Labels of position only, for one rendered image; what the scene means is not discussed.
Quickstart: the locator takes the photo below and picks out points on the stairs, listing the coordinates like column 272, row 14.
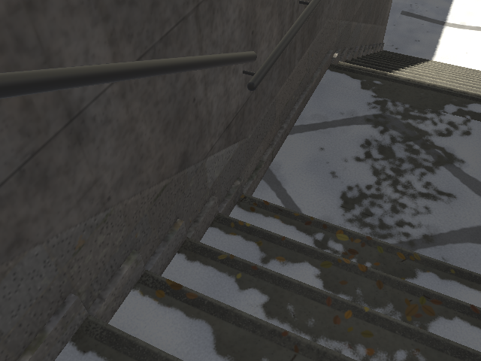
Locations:
column 267, row 283
column 424, row 71

